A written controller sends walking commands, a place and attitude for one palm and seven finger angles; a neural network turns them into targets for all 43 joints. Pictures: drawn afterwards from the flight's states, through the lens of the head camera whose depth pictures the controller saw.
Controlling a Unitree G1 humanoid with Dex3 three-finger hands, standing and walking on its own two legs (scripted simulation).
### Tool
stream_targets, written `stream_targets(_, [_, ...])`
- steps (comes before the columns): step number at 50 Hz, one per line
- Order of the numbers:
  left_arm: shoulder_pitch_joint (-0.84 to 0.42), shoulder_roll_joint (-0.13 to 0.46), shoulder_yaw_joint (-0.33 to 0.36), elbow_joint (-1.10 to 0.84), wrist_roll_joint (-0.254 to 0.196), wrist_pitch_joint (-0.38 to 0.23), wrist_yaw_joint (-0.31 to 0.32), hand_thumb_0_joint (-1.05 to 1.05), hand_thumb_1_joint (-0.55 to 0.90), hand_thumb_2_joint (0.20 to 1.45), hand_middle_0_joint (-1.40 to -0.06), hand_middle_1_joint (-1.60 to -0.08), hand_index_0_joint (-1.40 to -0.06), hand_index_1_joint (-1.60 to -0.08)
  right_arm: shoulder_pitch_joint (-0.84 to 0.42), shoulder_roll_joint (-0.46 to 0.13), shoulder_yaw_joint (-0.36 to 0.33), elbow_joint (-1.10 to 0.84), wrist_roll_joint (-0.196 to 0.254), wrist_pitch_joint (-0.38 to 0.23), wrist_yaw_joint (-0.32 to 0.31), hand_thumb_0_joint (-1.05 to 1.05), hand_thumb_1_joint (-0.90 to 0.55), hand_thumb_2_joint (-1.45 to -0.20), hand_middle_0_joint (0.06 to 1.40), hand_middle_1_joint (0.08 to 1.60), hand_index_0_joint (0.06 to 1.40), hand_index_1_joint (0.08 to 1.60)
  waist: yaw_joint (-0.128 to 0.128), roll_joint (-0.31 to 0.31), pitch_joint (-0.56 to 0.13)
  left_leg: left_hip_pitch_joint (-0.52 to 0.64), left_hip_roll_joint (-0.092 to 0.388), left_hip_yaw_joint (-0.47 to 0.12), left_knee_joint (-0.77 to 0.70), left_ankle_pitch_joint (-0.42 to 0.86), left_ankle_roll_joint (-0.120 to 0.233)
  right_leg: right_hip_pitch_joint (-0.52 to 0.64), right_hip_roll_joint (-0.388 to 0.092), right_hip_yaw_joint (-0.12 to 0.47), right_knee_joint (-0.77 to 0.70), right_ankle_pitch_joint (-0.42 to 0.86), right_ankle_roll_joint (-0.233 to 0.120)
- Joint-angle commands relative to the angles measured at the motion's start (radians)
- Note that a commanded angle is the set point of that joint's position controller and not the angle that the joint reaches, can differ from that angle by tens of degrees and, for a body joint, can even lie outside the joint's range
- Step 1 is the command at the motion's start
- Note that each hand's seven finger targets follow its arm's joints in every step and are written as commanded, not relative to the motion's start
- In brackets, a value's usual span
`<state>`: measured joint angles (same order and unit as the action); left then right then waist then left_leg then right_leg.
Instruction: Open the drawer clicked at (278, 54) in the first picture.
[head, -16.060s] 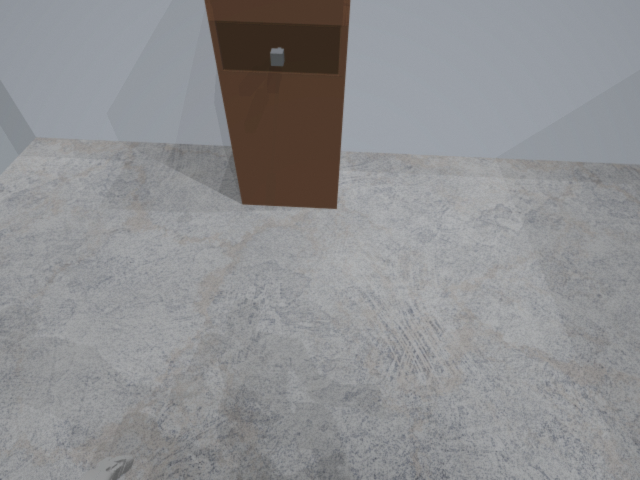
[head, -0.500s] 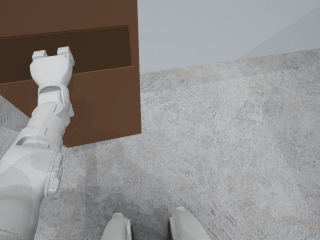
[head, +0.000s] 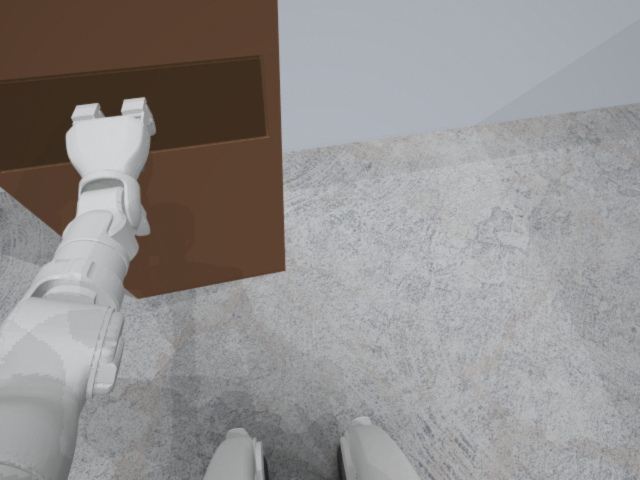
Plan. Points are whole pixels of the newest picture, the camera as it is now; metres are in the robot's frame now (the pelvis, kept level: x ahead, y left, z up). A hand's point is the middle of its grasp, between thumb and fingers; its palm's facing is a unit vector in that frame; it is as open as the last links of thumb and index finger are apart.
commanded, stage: close the thumb around the handle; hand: left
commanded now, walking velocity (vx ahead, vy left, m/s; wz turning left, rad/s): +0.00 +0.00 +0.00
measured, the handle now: (123, 141) +0.56 +0.21 +0.01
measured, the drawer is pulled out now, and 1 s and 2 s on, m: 0.00 0.01 0.13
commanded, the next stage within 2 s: pull the drawer open in 0.60 s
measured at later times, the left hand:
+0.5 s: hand (130, 174) +0.52 +0.20 -0.01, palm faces -0.06 -0.01 -1.00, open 7.2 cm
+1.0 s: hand (130, 178) +0.51 +0.20 -0.01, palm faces -0.06 -0.02 -1.00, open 7.1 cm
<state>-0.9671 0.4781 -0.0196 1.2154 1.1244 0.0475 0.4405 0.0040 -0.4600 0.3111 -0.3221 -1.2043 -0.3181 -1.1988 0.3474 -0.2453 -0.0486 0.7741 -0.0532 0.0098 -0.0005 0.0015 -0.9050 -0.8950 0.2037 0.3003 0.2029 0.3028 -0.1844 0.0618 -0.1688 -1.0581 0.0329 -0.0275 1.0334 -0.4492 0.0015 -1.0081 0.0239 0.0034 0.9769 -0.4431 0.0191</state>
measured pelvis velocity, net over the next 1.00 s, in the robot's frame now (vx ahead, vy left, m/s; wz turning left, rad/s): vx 0.01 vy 0.00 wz -0.02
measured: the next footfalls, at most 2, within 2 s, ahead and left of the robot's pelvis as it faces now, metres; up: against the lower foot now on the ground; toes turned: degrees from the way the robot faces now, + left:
none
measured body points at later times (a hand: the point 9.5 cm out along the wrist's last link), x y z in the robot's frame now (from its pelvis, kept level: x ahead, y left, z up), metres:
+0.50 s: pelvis +0.01 +0.00 +0.00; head +0.15 +0.00 +0.43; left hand +0.52 +0.20 +0.05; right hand -0.02 -0.27 -0.12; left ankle +0.01 +0.12 -0.66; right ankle +0.00 -0.14 -0.66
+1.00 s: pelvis +0.01 +0.00 +0.01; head +0.15 +0.00 +0.44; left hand +0.51 +0.20 +0.05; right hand -0.01 -0.27 -0.12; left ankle +0.01 +0.12 -0.66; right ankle +0.00 -0.14 -0.66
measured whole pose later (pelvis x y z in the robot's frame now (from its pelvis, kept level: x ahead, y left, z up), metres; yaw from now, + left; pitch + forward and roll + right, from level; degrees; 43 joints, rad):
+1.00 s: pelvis +0.01 +0.00 +0.01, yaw -1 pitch +26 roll -2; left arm -0.87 0.45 -0.03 1.14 1.10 0.05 0.43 0.00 0.45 0.71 -0.33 -1.35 -0.42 -1.34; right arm 0.36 -0.24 -0.05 0.77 -0.04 0.03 0.00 0.00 -0.91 -0.90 0.20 0.30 0.20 0.30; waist -0.16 0.06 -0.17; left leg -0.98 0.04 0.00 0.99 -0.46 0.01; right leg -0.94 0.03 0.03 0.93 -0.44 0.02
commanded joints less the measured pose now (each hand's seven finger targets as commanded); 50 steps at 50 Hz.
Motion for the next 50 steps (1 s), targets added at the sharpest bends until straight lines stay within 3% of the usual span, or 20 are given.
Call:
stream_targets(1, [-0.450,0.193,0.011,-0.170,0.002,0.033,0.040,0.000,-0.164,0.444,-0.324,-1.236,-0.324,-1.236,0.196,-0.171,-0.057,-0.026,0.001,-0.003,-0.013,0.000,-0.900,-0.900,0.200,0.300,0.200,0.300,-0.022,0.102,-0.503,0.462,-0.024,0.012,-0.079,0.469,0.026,0.195,0.041,-0.051,-0.110,0.374,-0.043])
stream_targets(3, [-0.450,0.196,0.008,-0.141,-0.003,0.042,0.027,0.000,-0.052,0.492,-0.332,-1.248,-0.332,-1.248,0.198,-0.174,-0.054,-0.026,0.003,0.000,-0.015,0.000,-0.900,-0.900,0.200,0.300,0.200,0.300,-0.035,0.063,-0.482,0.438,-0.024,0.013,-0.081,0.450,0.031,0.204,0.041,-0.048,-0.114,0.377,-0.038])
stream_targets(4, [-0.471,0.227,0.027,-0.165,-0.008,0.040,0.022,0.000,0.004,0.516,-0.336,-1.254,-0.336,-1.254,0.198,-0.177,-0.053,-0.028,0.004,0.000,-0.017,0.000,-0.900,-0.900,0.200,0.300,0.200,0.300,-0.032,0.067,-0.487,0.431,-0.023,0.016,-0.082,0.445,0.033,0.218,0.039,-0.045,-0.113,0.386,-0.037])
stream_targets(9, [-0.444,0.250,0.039,-0.155,-0.011,0.018,-0.004,0.000,0.284,0.636,-0.356,-1.284,-0.356,-1.284,0.194,-0.177,-0.048,-0.038,0.006,0.002,-0.025,0.000,-0.900,-0.900,0.200,0.300,0.200,0.300,-0.028,0.044,-0.472,0.398,-0.026,0.022,-0.082,0.416,0.039,0.237,0.037,-0.036,-0.116,0.388,-0.036])
stream_targets(12, [-0.447,0.265,0.056,-0.202,-0.008,-0.013,-0.005,0.000,0.452,0.708,-0.368,-1.302,-0.368,-1.302,0.198,-0.174,-0.050,-0.042,0.002,-0.002,-0.024,0.000,-0.900,-0.900,0.200,0.300,0.200,0.300,-0.014,0.062,-0.517,0.415,-0.027,0.020,-0.073,0.449,0.037,0.250,0.037,-0.034,-0.101,0.414,-0.038])
stream_targets(15, [-0.385,0.242,0.059,-0.220,-0.003,-0.031,0.007,0.000,0.620,0.780,-0.380,-1.320,-0.380,-1.320,0.198,-0.170,-0.056,-0.043,-0.001,-0.004,-0.021,0.000,-0.900,-0.900,0.200,0.300,0.200,0.300,0.003,0.085,-0.538,0.444,-0.023,0.022,-0.061,0.505,0.032,0.238,0.037,-0.038,-0.093,0.433,-0.039])
stream_targets(17, [-0.410,0.226,0.052,-0.229,0.000,-0.033,0.020,0.000,0.732,0.828,-0.388,-1.332,-0.388,-1.332,0.200,-0.169,-0.061,-0.035,-0.003,-0.004,-0.018,0.000,-0.900,-0.900,0.200,0.300,0.200,0.300,-0.009,0.084,-0.522,0.456,-0.018,0.014,-0.059,0.523,0.029,0.215,0.039,-0.043,-0.090,0.429,-0.040])
stream_targets(20, [-0.386,0.233,0.059,-0.209,0.002,-0.014,0.038,0.000,0.900,0.900,-0.400,-1.350,-0.400,-1.350,0.201,-0.173,-0.062,-0.030,-0.001,0.000,-0.015,0.000,-0.900,-0.900,0.200,0.300,0.200,0.300,-0.006,0.052,-0.513,0.431,-0.020,0.019,-0.063,0.507,0.030,0.236,0.039,-0.042,-0.095,0.436,-0.038])
stream_targets(21, [-0.401,0.216,0.046,-0.220,-0.001,-0.008,0.041,0.000,0.900,0.900,-0.400,-1.350,-0.400,-1.350,0.204,-0.171,-0.063,-0.033,-0.001,0.000,-0.012,0.000,-0.900,-0.900,0.200,0.300,0.200,0.300,-0.009,0.065,-0.510,0.436,-0.022,0.019,-0.069,0.496,0.029,0.233,0.040,-0.043,-0.100,0.428,-0.038])
stream_targets(23, [-0.438,0.237,0.059,-0.238,0.001,-0.010,0.050,0.000,0.900,0.900,-0.400,-1.350,-0.400,-1.350,0.202,-0.174,-0.064,-0.025,-0.001,-0.002,-0.012,0.000,-0.900,-0.900,0.200,0.300,0.200,0.300,-0.011,0.077,-0.523,0.451,-0.020,0.014,-0.068,0.500,0.029,0.222,0.039,-0.042,-0.097,0.421,-0.040])
stream_targets(27, [-0.441,0.263,0.067,-0.191,-0.012,0.011,0.042,0.000,0.900,0.900,-0.400,-1.350,-0.400,-1.350,0.194,-0.178,-0.055,-0.022,0.001,0.002,-0.014,0.000,-0.900,-0.900,0.200,0.300,0.200,0.300,-0.016,0.050,-0.498,0.412,-0.026,0.017,-0.079,0.443,0.032,0.244,0.038,-0.038,-0.105,0.401,-0.038])
stream_targets(30, [-0.474,0.226,0.031,-0.198,-0.007,0.011,0.042,0.000,0.900,0.900,-0.400,-1.350,-0.400,-1.350,0.197,-0.174,-0.057,-0.025,0.003,-0.002,-0.017,0.000,-0.900,-0.900,0.200,0.300,0.200,0.300,-0.026,0.082,-0.494,0.434,-0.026,0.016,-0.083,0.441,0.031,0.218,0.038,-0.043,-0.113,0.382,-0.038])
stream_targets(32, [-0.477,0.255,0.055,-0.204,-0.007,0.010,0.041,0.000,0.900,0.900,-0.400,-1.350,-0.400,-1.350,0.196,-0.178,-0.058,-0.022,0.002,0.001,-0.017,0.000,-0.900,-0.900,0.200,0.300,0.200,0.300,-0.021,0.081,-0.518,0.458,-0.024,0.011,-0.080,0.467,0.029,0.221,0.039,-0.044,-0.106,0.391,-0.040])
stream_targets(35, [-0.479,0.207,0.021,-0.207,-0.011,0.005,0.040,0.000,0.900,0.900,-0.400,-1.350,-0.400,-1.350,0.194,-0.172,-0.058,-0.026,0.000,-0.002,-0.017,0.000,-0.900,-0.900,0.200,0.300,0.200,0.300,-0.032,0.092,-0.516,0.468,-0.022,0.011,-0.076,0.471,0.030,0.204,0.039,-0.045,-0.112,0.387,-0.038])
stream_targets(38, [-0.379,0.226,0.054,-0.195,-0.019,0.004,0.031,0.000,0.900,0.900,-0.400,-1.350,-0.400,-1.350,0.190,-0.174,-0.057,-0.037,0.002,0.003,-0.015,0.000,-0.900,-0.900,0.200,0.300,0.200,0.300,0.002,0.073,-0.528,0.467,-0.023,0.016,-0.086,0.485,0.029,0.246,0.039,-0.044,-0.109,0.406,-0.041])
stream_targets(42, [-0.323,0.179,0.035,-0.232,-0.029,-0.006,0.022,0.000,0.900,0.900,-0.400,-1.350,-0.400,-1.350,0.180,-0.166,-0.061,-0.047,0.004,0.003,-0.011,0.000,-0.900,-0.900,0.200,0.300,0.200,0.300,0.021,0.084,-0.537,0.496,-0.021,0.018,-0.094,0.515,0.024,0.262,0.041,-0.048,-0.112,0.420,-0.043])
stream_targets(46, [-0.244,0.143,0.017,-0.213,-0.032,0.002,0.025,0.000,0.900,0.900,-0.400,-1.350,-0.400,-1.350,0.174,-0.166,-0.063,-0.050,0.008,0.005,-0.011,0.000,-0.900,-0.900,0.200,0.300,0.200,0.300,0.024,0.033,-0.472,0.461,-0.022,0.027,-0.111,0.477,0.029,0.279,0.043,-0.047,-0.129,0.418,-0.041])
stream_targets(48, [-0.232,0.166,0.036,-0.230,-0.031,-0.002,0.027,0.000,0.900,0.900,-0.400,-1.350,-0.400,-1.350,0.172,-0.167,-0.063,-0.048,0.009,0.006,-0.012,0.000,-0.900,-0.900,0.200,0.300,0.200,0.300,0.032,0.027,-0.479,0.458,-0.022,0.031,-0.114,0.482,0.029,0.294,0.040,-0.045,-0.127,0.433,-0.040])
stream_targets(50, [-0.190,0.130,0.015,-0.222,-0.032,0.005,0.027,0.000,0.900,0.900,-0.400,-1.350,-0.400,-1.350,0.165,-0.164,-0.064,-0.053,0.011,0.008,-0.011,0.000,-0.900,-0.900,0.200,0.300,0.200,0.300,0.037,0.015,-0.460,0.458,-0.024,0.034,-0.120,0.486,0.030,0.301,0.041,-0.044,-0.134,0.439,-0.041])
